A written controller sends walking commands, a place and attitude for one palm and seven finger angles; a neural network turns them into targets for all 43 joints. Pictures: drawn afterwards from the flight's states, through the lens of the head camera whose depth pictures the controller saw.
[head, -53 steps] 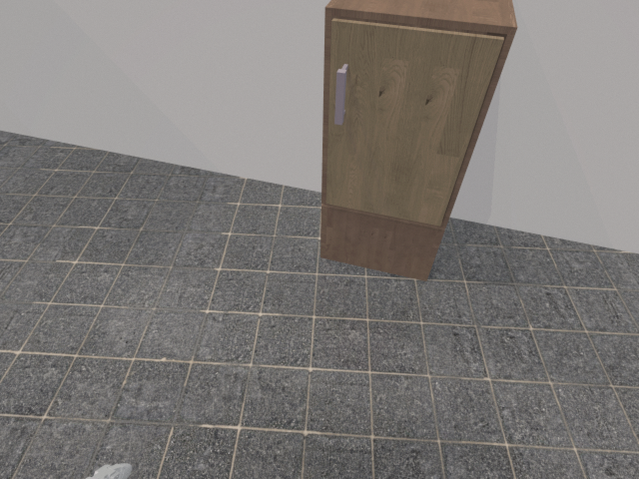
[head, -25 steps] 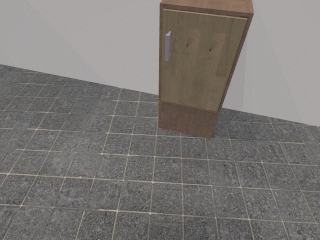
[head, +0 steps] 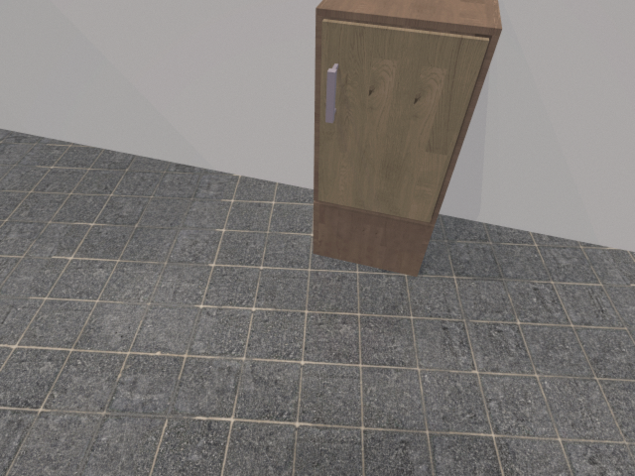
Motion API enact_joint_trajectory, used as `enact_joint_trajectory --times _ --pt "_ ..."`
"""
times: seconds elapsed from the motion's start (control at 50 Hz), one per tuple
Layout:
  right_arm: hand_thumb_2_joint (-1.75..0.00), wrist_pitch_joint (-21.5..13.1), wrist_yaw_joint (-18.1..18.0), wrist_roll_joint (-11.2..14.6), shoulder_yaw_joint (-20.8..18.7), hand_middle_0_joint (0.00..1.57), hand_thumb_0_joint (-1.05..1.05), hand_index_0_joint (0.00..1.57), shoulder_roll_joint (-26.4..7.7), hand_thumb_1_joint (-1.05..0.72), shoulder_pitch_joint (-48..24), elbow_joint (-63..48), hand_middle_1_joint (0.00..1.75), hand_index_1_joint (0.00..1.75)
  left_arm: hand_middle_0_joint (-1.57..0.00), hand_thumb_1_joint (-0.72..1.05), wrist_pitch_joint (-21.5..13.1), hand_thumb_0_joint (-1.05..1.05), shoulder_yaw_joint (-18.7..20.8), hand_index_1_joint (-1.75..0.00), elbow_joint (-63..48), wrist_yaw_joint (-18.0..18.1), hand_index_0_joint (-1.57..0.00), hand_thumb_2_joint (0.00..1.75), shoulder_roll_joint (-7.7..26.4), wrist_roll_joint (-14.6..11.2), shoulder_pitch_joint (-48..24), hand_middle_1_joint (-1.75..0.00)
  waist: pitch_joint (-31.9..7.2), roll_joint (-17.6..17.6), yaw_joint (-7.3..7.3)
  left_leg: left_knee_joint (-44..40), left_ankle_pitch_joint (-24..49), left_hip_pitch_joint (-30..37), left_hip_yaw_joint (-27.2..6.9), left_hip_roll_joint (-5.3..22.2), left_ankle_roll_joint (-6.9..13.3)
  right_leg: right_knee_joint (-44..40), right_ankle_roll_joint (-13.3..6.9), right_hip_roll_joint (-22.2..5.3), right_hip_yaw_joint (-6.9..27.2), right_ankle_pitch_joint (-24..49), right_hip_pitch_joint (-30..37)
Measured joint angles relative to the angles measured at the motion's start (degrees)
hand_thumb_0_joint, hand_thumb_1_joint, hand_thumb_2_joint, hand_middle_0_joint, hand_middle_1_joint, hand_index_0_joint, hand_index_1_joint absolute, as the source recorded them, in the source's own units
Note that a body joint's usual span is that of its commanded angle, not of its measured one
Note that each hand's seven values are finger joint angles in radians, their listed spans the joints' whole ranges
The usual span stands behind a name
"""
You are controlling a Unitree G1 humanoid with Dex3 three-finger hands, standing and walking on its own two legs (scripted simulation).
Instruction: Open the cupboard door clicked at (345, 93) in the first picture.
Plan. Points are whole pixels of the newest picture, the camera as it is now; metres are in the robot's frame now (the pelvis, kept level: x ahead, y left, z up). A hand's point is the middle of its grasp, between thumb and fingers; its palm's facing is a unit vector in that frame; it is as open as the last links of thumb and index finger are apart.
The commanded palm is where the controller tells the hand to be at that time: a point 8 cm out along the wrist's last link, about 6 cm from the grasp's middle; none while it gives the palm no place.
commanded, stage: look at it before walking up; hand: left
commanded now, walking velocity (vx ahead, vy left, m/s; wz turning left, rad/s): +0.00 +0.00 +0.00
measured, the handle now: (332, 93) +1.05 +0.01 -0.02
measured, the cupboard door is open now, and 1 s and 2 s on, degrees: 0 0 0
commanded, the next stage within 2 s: turn to face it in 0.38 s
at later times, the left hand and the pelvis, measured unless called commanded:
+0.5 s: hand out of the picture +0.08 +0.25 -0.15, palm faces -0.03 -0.94 -0.33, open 7.4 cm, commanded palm none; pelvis +0.01 +0.00 +0.00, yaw +0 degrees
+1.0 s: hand out of the picture +0.07 +0.18 -0.18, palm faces -0.14 -0.97 -0.21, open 7.4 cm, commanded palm none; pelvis -0.01 +0.00 -0.01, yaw -7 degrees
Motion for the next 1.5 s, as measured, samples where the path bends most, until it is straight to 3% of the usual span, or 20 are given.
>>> enact_joint_trajectory --times 0.62,0.82,0.98,1.14,1.2,1.24,1.3,1.36,1.42,1.5 --pt "-0.9 0.15 -0.51 0.04 -0.15 0.21 0.01 0.21 -0.19 -0.91 -1.36 -0.5 0.3 0.3 -0.2 0.9 0.39 0.0 0.35 -0.3 0.01 0.1 -0.2 0.9 0.09 0.0 0.69 -0.3 0.83 0.09 0.75 -0.36 -0.63 0.8 0.92 0.6 -0.21 -0.6 -0.14 0.59 0.9 -0.06 0.47" --pt "-0.9 1.44 -1.17 0.03 -0.62 0.2 0.0 0.2 4.34 -0.91 0.65 -3.41 0.3 0.3 -0.2 0.9 2.57 0.0 0.59 -0.3 -2.66 0.3 -0.2 0.9 -3.91 0.24 3.02 -0.3 1.43 -0.23 0.5 5.51 -3.85 -2.28 4.42 1.85 -0.45 6.38 -0.26 2.01 4.33 -2.39 -4.58" --pt "-0.9 2.32 -1.12 0.13 -1.58 0.2 0.01 0.2 6.7 -0.91 3.64 -4.25 0.3 0.3 -0.2 0.9 2.82 0.0 0.7 -0.3 -5.16 0.09 -0.2 0.9 -7.48 0.51 4.11 -0.3 2.15 0.37 -0.6 10.61 -5.92 -6.01 5.75 3.06 -0.53 10.16 -0.48 3.28 5.66 -3.19 -8.34" --pt "-0.9 1.79 -1.45 -0.02 -2.49 0.2 0.01 0.2 7.68 -0.91 6.78 -4.04 0.3 0.3 -0.2 0.9 3.51 0.0 1.96 -0.3 -6.45 0.42 -0.2 0.9 -7.8 0.42 3.89 -0.3 1.71 -1.54 -1.27 11.28 -6.23 -7.15 7.49 2.37 0.86 11.91 0.34 2.88 7.31 -3.55 -10.6" --pt "-0.9 1.34 -1.69 -0.24 -2.59 0.2 0.01 0.2 8.18 -0.91 7.38 -4.05 0.3 0.3 -0.2 0.9 3.78 0.0 2.87 -0.3 -6.47 0.43 -0.2 0.9 -7.31 0.55 3.86 -0.3 1.49 -1.67 -1.06 10.12 -5.93 -6.26 9.18 2.95 1.37 24.62 0.86 2.21 3.94 -10.93 -14.31" --pt "-0.9 1.23 -1.69 -0.61 -2.49 0.2 0.01 0.2 8.41 -0.91 7.61 -3.87 0.3 0.3 -0.2 0.91 3.69 0.0 3.38 -0.3 -6.32 0.37 -0.2 0.9 -7.17 0.67 4.19 -0.3 1.08 -1.15 -0.95 8.98 -5.57 -5.35 10.01 3.64 1.22 28.23 1.0 1.25 1.29 -13.46 -14.41" --pt "-0.9 1.05 -1.35 -1.12 -2.49 0.2 0.01 0.2 8.35 -0.91 8.09 -3.52 0.3 0.3 -0.2 0.91 3.07 0.0 3.42 -0.3 -5.96 -0.05 -0.2 0.9 -7.42 0.86 5.55 -0.3 -0.2 0.17 -0.76 8.56 -6.04 -4.27 11.29 4.93 0.54 22.2 0.95 -0.38 -2.62 -14.31 -10.33" --pt "-0.9 0.8 -0.9 -0.95 -2.55 0.2 0.01 0.2 8.26 -0.91 9.33 -3.23 0.3 0.3 -0.2 0.91 1.49 0.0 3.07 -0.3 -5.43 -0.24 -0.2 0.9 -7.77 1.01 7.2 -0.3 -1.58 1.01 -0.65 12.6 -8.94 -5.07 11.87 5.92 -0.33 9.91 0.04 -0.83 -4.26 -9.83 -3.74" --pt "-0.9 1.83 -0.35 -0.87 -2.73 0.2 0.01 0.2 7.91 -0.91 10.01 -2.03 0.3 0.3 -0.2 0.91 -0.42 0.0 2.47 -0.3 -4.16 0.38 -0.2 0.9 -9.39 0.96 8.63 -0.3 -2.01 3.0 -0.17 25.06 -16.31 -9.88 7.25 5.49 -0.21 9.82 -1.77 0.41 -5.56 -9.27 -2.13" --pt "-0.9 2.02 0.7 -1.13 -2.87 0.2 0.01 0.2 8.33 -0.91 9.24 -1.71 0.3 0.3 -0.2 0.91 -1.98 0.0 2.2 -0.3 -2.4 0.98 -0.2 0.9 -10.75 0.87 13.32 -0.3 -2.67 1.69 1.17 35.65 -11.04 -16.52 5.63 4.14 -0.18 3.81 -1.74 0.2 -4.52 -7.91 2.32"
